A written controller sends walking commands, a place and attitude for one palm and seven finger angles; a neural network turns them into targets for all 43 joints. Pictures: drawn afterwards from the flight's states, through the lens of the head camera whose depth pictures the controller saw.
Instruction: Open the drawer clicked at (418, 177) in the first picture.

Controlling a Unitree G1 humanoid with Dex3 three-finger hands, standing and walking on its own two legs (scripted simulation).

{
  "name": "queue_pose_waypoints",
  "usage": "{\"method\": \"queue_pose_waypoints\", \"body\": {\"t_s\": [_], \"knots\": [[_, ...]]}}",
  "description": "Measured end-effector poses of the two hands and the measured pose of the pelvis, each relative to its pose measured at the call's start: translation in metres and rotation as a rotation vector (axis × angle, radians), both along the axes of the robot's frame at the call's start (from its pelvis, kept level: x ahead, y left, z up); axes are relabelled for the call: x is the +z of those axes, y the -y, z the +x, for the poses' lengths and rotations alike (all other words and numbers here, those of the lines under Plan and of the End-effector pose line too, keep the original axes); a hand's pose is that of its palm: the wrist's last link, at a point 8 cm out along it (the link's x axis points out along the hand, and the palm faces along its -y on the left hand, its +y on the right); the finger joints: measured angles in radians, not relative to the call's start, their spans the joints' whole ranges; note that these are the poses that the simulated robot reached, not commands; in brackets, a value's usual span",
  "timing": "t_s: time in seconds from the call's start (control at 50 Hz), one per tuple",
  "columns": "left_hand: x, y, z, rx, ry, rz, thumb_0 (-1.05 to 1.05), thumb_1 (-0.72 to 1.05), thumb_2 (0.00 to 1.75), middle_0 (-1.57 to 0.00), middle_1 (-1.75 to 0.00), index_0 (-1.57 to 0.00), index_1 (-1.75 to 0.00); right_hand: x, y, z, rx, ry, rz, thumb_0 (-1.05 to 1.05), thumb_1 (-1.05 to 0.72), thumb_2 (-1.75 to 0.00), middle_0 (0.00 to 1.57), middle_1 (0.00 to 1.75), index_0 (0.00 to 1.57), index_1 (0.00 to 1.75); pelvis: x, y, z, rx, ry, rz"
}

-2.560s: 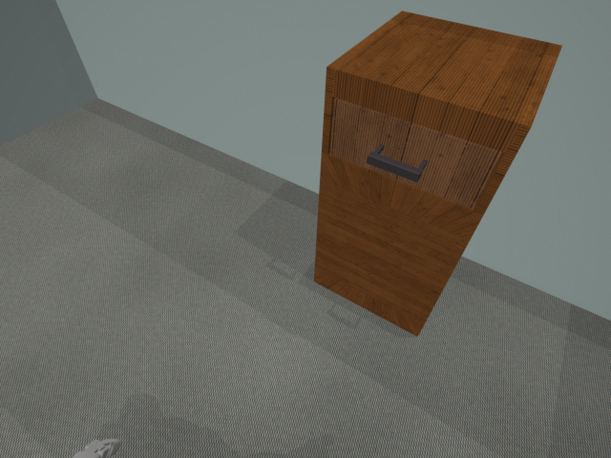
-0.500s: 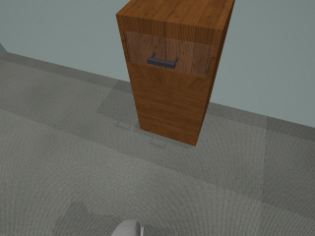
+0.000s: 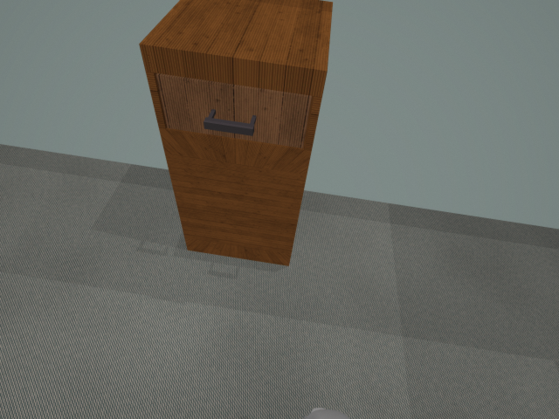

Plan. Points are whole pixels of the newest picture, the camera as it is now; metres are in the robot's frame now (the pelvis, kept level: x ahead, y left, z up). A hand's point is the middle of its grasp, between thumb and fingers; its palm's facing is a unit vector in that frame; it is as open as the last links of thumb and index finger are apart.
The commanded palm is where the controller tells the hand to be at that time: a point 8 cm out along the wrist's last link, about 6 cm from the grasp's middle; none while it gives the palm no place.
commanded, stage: take the last steps up to it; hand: left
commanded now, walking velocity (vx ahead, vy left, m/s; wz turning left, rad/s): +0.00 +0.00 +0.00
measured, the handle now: (231, 121) +0.79 +0.17 -0.05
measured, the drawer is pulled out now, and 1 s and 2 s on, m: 0.00 0.00 0.00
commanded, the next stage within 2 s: come to a stop and stand still in 0.80 s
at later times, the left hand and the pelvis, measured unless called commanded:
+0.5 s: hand out of the picture +0.05 +0.18 -0.18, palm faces -0.01 -0.98 -0.18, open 7.3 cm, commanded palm none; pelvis +0.08 +0.00 +0.00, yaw -3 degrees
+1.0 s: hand (178, 313) +0.32 +0.21 -0.17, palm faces -0.07 -0.97 -0.23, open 7.3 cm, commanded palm none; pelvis +0.24 +0.03 -0.01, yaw -6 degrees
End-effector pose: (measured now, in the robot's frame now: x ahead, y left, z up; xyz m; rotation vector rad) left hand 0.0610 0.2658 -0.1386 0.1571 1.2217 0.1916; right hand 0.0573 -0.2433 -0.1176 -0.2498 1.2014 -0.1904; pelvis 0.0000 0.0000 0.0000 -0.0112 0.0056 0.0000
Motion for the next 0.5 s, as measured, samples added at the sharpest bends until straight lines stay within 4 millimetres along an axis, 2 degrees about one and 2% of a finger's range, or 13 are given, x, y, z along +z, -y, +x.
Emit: {"method": "queue_pose_waypoints", "body": {"t_s": [0.1, 0.22, 0.28, 0.32, 0.38, 0.44, 0.5], "knots": [[0.003, 0.008, 0.013, -0.067, -0.021, -0.007, 0.01, 0.91, 0.9, -0.19, -0.3, -0.19, -0.3, -0.009, -0.006, -0.037, -0.073, -0.061, 0.032, 0.0, -0.9, -0.9, 0.2, 0.3, 0.2, 0.3, 0.001, -0.002, 0.001, -0.043, 0.008, -0.008], [0.0, 0.04, 0.038, -0.153, -0.004, -0.017, 0.01, 0.9, 0.9, -0.19, -0.3, -0.2, -0.3, -0.031, -0.001, -0.088, -0.173, -0.165, 0.09, 0.0, -0.9, -0.9, 0.2, 0.3, 0.2, 0.3, -0.008, 0.011, 0.011, -0.08, 0.007, 0.004], [0.0, 0.055, 0.04, -0.135, 0.025, -0.028, 0.01, 0.9, 0.9, -0.19, -0.3, -0.2, -0.3, -0.036, 0.001, -0.103, -0.182, -0.247, 0.109, 0.0, -0.9, -0.9, 0.2, 0.3, 0.2, 0.3, -0.009, 0.015, 0.019, -0.066, 0.019, -0.009], [0.002, 0.058, 0.034, -0.102, 0.02, -0.03, 0.0, 0.91, 0.9, -0.2, -0.3, -0.2, -0.3, -0.033, 0.003, -0.1, -0.181, -0.273, 0.116, 0.01, -0.91, -0.9, 0.2, 0.3, 0.2, 0.3, -0.005, 0.016, 0.028, -0.066, 0.023, -0.005], [0.002, 0.052, 0.018, -0.072, -0.04, -0.019, 0.0, 0.93, 0.9, -0.2, -0.3, -0.2, -0.3, -0.027, 0.004, -0.079, -0.181, -0.25, 0.116, 0.01, -0.91, -0.9, 0.2, 0.3, 0.2, 0.3, -0.001, 0.015, 0.042, -0.064, 0.025, 0.0], [-0.001, 0.045, 0.001, -0.054, -0.128, -0.027, 0.0, 0.93, 0.9, -0.2, -0.3, -0.2, -0.3, -0.024, 0.002, -0.045, -0.173, -0.198, 0.113, 0.01, -0.91, -0.9, 0.2, 0.3, 0.2, 0.3, 0.0, 0.009, 0.058, -0.061, 0.025, 0.0], [-0.008, 0.037, -0.012, -0.032, -0.217, -0.046, 0.0, 0.92, 0.9, -0.2, -0.3, -0.2, -0.3, -0.021, -0.006, -0.001, -0.153, -0.138, 0.106, 0.01, -0.91, -0.9, 0.2, 0.3, 0.2, 0.3, -0.002, 0.0, 0.078, -0.061, 0.024, -0.003]]}}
